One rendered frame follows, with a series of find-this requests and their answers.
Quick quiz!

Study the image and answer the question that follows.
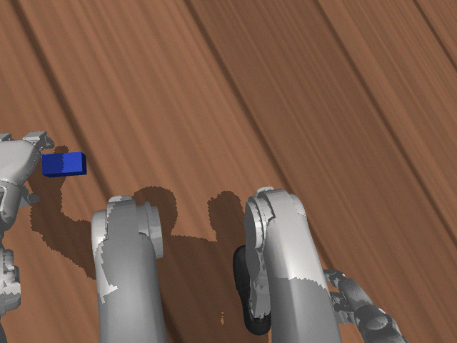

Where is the left robot arm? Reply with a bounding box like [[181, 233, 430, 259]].
[[0, 181, 22, 343]]

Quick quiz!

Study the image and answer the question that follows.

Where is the right robot arm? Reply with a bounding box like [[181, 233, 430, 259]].
[[354, 304, 410, 343]]

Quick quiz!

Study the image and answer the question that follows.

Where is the left robot hand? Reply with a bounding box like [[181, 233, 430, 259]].
[[0, 131, 55, 207]]

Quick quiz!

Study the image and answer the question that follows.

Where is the right robot foot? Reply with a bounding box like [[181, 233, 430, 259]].
[[233, 245, 271, 336]]

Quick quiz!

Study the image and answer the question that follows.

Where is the right robot hand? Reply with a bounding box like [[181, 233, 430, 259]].
[[323, 269, 374, 324]]

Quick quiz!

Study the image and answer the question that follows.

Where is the small box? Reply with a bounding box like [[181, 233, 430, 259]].
[[42, 152, 87, 178]]

